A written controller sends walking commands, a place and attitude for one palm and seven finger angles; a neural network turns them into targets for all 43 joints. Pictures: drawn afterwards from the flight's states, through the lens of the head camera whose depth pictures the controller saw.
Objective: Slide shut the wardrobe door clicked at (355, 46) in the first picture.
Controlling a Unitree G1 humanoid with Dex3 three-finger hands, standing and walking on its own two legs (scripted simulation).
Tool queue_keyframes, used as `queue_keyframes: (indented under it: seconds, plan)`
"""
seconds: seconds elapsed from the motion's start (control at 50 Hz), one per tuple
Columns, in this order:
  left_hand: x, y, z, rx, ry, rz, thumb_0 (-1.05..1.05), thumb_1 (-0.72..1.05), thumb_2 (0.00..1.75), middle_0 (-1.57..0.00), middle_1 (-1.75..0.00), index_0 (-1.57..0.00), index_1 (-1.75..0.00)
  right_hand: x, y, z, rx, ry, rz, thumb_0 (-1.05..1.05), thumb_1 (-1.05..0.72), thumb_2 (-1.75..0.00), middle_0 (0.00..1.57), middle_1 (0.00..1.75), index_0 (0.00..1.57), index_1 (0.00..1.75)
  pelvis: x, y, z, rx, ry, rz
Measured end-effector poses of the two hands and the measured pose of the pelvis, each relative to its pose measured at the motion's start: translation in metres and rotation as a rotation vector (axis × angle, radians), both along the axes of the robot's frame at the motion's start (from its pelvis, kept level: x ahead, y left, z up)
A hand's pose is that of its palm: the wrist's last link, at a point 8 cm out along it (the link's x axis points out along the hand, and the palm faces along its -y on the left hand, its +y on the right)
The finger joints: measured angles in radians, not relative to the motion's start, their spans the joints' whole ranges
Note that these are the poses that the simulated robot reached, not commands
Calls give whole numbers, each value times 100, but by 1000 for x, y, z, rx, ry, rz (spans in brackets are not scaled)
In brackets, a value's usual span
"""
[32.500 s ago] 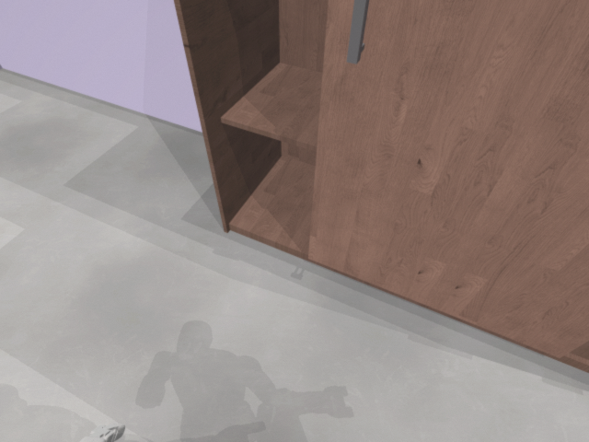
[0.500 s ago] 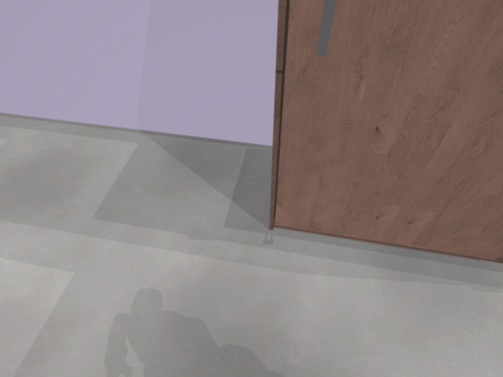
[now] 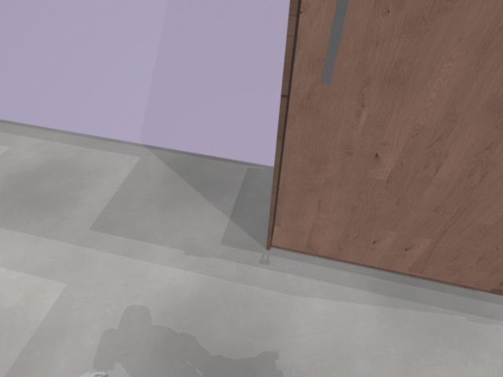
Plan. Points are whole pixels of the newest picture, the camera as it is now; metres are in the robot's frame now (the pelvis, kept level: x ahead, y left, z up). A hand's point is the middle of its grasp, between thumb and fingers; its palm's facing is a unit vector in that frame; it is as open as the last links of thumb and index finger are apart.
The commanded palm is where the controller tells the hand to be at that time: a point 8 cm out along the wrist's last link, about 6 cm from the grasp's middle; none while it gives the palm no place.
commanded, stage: let the arm hang, fingers relaxed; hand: right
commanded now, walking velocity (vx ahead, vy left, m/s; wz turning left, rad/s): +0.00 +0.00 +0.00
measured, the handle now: (338, 20) +0.75 -0.13 +0.24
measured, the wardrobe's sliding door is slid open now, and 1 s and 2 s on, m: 0.00 0.00 0.00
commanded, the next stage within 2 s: look to check the result in 0.06 s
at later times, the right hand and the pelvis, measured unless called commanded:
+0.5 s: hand out of the picture +0.08 -0.23 -0.16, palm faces -0.04 +0.94 -0.33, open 7.4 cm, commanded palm none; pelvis +0.02 +0.02 +0.00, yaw +0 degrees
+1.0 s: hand out of the picture +0.11 -0.21 -0.15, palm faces -0.04 +0.94 -0.33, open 7.4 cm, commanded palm none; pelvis +0.03 +0.03 +0.00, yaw +0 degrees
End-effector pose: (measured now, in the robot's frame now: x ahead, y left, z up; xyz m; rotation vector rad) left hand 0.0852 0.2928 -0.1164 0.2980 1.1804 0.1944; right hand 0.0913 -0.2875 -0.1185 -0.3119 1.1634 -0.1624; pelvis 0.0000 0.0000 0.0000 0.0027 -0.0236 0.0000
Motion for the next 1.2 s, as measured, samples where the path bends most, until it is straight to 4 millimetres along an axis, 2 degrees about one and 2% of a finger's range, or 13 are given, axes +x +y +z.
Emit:
queue_keyframes:
  seconds: [0.18, 0.42, 0.56, 0.82, 0.98, 1.2]
  plan:
    - [-6, 10, 1, 19, 48, 14, 0, 90, 90, -20, -30, -20, -29, -5, 10, -8, 21, 51, -7, 1, -91, -90, 21, 30, 20, 30, 8, 5, 1, 0, 2, 0]
    - [-8, 9, -7, -7, 95, 18, 0, 90, 90, -20, -30, -20, -30, -18, 10, -6, -4, 115, -34, 1, -91, -90, 21, 30, 20, 30, 17, 13, 2, -1, 7, 0]
    - [3, 11, -9, -18, 82, 11, 0, 90, 90, -20, -30, -20, -30, -12, 12, -3, -17, 108, -37, 1, -91, -90, 21, 30, 20, 30, 21, 17, 2, -3, 9, 1]
    - [20, 23, -5, -10, 40, 6, 0, 90, 90, -20, -30, -20, -30, 11, 24, 1, -16, 49, -22, 1, -91, -90, 21, 30, 20, 30, 27, 26, 2, -6, 5, 2]
    - [17, 31, -3, -1, 43, 14, 0, 90, 90, -20, -30, -20, -30, 16, 31, 0, -11, 44, -14, 1, -91, -90, 21, 30, 20, 30, 29, 31, 3, -7, 2, 6]
    - [4, 36, -6, -2, 69, 32, 0, 90, 90, -20, -30, -20, -30, 10, 35, 0, -14, 62, -14, 1, -91, -90, 21, 30, 20, 30, 28, 36, 3, -6, -3, 12]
